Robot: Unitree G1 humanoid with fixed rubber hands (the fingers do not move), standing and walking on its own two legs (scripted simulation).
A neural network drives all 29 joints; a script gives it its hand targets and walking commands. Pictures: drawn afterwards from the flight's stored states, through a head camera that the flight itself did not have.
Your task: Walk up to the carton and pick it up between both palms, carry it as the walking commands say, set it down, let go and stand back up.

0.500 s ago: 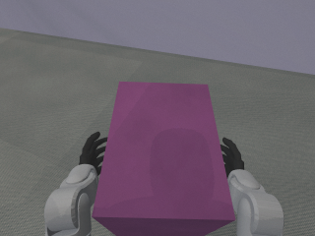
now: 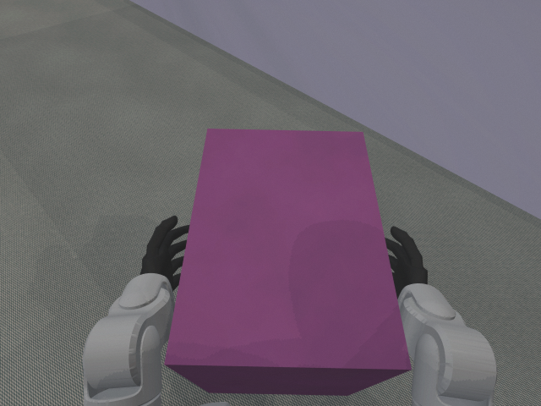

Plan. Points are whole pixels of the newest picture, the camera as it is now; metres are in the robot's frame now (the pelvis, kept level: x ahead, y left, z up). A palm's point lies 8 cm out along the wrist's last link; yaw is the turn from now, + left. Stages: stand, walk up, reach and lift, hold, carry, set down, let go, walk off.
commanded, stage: carry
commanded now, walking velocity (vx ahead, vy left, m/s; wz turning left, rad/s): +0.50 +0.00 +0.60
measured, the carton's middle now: (281, 269) +0.30 +0.01 +0.03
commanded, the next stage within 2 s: none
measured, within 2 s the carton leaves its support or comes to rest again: neither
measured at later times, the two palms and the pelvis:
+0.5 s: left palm (171, 125) +0.54 +0.22 +0.10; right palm (329, 111) +0.62 -0.08 +0.08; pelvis +0.35 +0.01 +0.00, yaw +19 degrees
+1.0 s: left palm (121, 53) +0.82 +0.41 +0.09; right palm (240, 29) +0.95 +0.14 +0.10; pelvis +0.67 +0.16 +0.01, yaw +32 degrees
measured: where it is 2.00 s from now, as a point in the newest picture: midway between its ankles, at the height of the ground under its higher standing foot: (166, 177)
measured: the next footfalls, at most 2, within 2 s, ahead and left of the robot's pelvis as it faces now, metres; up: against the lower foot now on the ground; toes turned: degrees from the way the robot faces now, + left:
left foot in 0.04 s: +0.15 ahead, +0.10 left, +0.00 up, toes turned +6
right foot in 0.30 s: +0.35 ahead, -0.12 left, +0.00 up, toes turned -1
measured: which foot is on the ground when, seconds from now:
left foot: up 0.00-0.02, down 0.04-0.36, up 0.38-0.66, down 0.68-1.00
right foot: down 0.00-0.08, up 0.10-0.28, down 0.30-0.68, up 0.70-1.00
